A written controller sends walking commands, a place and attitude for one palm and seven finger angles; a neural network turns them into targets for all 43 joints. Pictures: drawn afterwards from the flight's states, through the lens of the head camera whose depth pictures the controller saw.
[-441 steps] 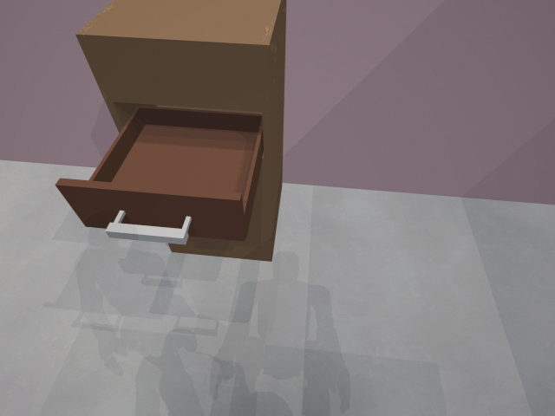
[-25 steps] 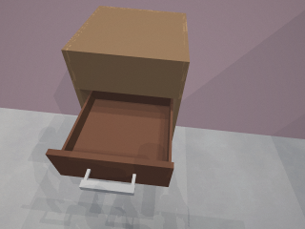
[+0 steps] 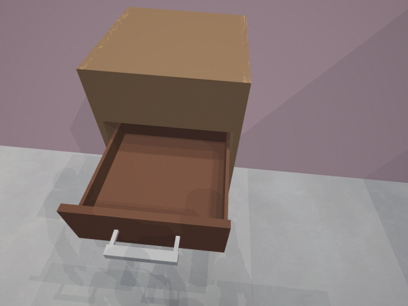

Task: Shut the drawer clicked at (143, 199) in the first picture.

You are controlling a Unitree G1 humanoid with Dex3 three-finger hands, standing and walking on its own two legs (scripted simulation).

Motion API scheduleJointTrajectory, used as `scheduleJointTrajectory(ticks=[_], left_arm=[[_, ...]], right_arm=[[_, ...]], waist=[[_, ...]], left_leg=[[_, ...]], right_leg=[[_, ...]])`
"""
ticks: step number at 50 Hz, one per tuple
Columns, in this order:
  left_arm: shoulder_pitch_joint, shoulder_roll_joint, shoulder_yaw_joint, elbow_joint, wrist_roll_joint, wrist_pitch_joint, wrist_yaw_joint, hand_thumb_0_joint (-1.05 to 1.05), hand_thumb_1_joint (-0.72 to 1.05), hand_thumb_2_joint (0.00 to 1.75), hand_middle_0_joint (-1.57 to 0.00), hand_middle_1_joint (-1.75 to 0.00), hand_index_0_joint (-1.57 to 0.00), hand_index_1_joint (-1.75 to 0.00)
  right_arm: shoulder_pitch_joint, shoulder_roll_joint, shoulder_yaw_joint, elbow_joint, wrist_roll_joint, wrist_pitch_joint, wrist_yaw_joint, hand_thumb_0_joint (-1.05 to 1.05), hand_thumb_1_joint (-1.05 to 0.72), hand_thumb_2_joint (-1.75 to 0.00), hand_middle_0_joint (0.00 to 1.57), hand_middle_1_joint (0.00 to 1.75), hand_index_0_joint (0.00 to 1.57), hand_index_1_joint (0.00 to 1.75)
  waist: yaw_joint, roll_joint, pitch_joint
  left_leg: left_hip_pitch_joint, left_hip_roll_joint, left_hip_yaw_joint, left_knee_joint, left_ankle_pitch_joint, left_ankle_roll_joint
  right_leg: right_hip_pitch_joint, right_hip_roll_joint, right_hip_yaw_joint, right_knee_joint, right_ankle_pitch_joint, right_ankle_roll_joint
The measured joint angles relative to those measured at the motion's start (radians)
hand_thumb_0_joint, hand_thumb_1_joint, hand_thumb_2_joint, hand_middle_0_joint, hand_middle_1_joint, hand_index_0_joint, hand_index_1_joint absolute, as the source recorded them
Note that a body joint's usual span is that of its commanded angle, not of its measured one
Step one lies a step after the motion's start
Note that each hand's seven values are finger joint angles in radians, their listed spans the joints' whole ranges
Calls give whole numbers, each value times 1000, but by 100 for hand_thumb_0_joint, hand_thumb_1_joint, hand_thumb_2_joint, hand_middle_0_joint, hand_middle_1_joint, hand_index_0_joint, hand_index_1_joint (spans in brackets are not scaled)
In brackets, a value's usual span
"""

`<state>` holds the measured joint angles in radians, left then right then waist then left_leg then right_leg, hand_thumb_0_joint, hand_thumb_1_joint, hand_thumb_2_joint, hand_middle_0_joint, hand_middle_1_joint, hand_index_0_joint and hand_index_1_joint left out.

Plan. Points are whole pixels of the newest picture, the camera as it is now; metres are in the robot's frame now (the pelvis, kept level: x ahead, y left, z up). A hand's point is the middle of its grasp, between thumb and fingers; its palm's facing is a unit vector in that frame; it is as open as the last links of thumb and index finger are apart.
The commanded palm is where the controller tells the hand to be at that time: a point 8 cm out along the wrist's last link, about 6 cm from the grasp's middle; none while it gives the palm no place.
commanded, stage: look again from close up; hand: left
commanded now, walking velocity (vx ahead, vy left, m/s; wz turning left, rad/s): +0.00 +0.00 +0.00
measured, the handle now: (144, 245) +0.27 +0.16 -0.11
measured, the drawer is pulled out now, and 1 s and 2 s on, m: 0.30 0.28 0.28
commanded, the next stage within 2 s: raise the hand and make a fist in 0.22 s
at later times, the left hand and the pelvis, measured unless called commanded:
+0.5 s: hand out of the picture +0.14 +0.18 -0.06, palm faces +0.20 -0.96 -0.21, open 7.0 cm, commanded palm +0.08 +0.20 -0.07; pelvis -0.01 -0.01 -0.01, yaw +2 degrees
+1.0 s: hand out of the picture +0.13 +0.13 -0.05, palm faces -0.08 -1.00 -0.02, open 4.6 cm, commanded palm +0.08 +0.20 -0.04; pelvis -0.05 -0.05 -0.10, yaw +3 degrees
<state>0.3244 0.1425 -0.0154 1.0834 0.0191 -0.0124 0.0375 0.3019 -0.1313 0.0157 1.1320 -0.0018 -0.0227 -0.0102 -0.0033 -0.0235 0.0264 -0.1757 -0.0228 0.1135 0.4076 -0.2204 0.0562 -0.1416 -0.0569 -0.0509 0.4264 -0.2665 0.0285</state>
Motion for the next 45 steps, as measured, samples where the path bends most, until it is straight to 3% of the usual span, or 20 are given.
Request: scheduleJointTrajectory(ticks=[17,19,21,23,28,31,34,39,42,45], left_arm=[[5,-13,-6,9,2,-6,7,1,91,90,-20,-30,-20,-30],[113,14,7,-317,-52,116,30,4,95,90,-20,-30,-20,-30],[195,57,12,-582,-90,71,69,6,98,90,-21,-31,-21,-31],[200,74,9,-766,-128,44,89,6,98,90,-23,-32,-23,-32],[112,23,41,-940,-153,-133,39,4,95,90,-25,-39,-28,-39],[150,-3,84,-920,-193,-305,-94,2,94,90,-26,-43,-33,-45],[214,-5,71,-929,-201,-448,-219,2,93,90,-33,-49,-39,-51],[268,47,84,-1038,-198,-622,-320,2,91,90,-46,-60,-49,-61],[226,69,124,-1103,-242,-640,-345,2,90,90,-53,-67,-55,-68],[161,71,153,-1117,-290,-564,-383,2,90,90,-60,-74,-61,-74]], right_arm=[[5,2,0,2,1,2,-3,0,-91,-90,20,30,20,30],[41,-13,12,-86,17,-36,-22,1,-92,-90,20,30,20,30],[71,-36,10,-140,34,-137,-36,2,-92,-90,20,30,20,30],[73,-72,2,-198,47,-198,-41,2,-92,-90,20,30,20,30],[-19,-141,-34,-349,28,-269,-34,2,-91,-90,20,30,20,30],[-77,-130,-63,-438,24,-277,-9,2,-91,-90,20,30,20,30],[-112,-129,-80,-517,19,-291,8,1,-91,-90,20,30,20,30],[-182,-135,-91,-581,10,-302,10,1,-90,-90,20,30,20,30],[-217,-117,-73,-591,20,-288,-3,1,-90,-90,20,30,20,30],[-219,-85,-40,-591,39,-265,-14,1,-90,-90,20,30,20,30]], waist=[[0,7,-10],[-3,4,4],[0,0,-17],[-12,22,-35],[-49,68,-103],[-30,28,-139],[-2,-15,-158],[37,-19,-168],[51,10,-165],[54,40,-161]], left_leg=[[-10,19,-4,21,-8,-13],[-22,19,-5,46,-19,-15],[-42,8,-3,59,-22,-18],[-72,1,-18,95,-31,-15],[-242,13,-39,247,-75,-16],[-370,32,-28,359,-113,-28],[-504,49,-45,492,-159,-40],[-700,70,-101,714,-233,-63],[-767,78,-130,800,-260,-72],[-790,82,-144,830,-268,-75]], right_leg=[[0,18,-3,0,0,-11],[-17,16,-4,33,-12,-17],[-54,2,-2,88,-39,-25],[-75,-7,-16,123,-58,-18],[-226,-6,-36,251,-97,-21],[-366,3,-22,376,-139,-36],[-491,12,-35,503,-189,-53],[-653,23,-85,696,-269,-81],[-704,29,-110,768,-298,-94],[-720,33,-121,791,-307,-98]])
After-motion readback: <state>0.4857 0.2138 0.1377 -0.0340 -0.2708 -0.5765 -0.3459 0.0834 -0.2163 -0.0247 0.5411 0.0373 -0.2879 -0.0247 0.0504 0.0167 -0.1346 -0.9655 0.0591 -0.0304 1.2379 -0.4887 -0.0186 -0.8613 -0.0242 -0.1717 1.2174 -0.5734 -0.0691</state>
